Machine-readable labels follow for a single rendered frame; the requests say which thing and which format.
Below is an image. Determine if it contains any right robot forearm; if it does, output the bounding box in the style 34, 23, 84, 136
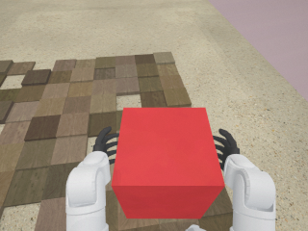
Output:
223, 154, 276, 231

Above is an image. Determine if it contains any robot left hand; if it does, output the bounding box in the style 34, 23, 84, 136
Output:
92, 126, 119, 165

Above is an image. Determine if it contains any left robot forearm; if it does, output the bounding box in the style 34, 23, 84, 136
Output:
65, 151, 111, 231

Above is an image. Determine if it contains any carton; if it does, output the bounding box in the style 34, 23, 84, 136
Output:
111, 107, 225, 219

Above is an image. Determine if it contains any robot right shin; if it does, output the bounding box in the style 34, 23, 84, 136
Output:
187, 224, 199, 230

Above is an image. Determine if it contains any robot right hand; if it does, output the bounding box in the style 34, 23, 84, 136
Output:
213, 128, 241, 171

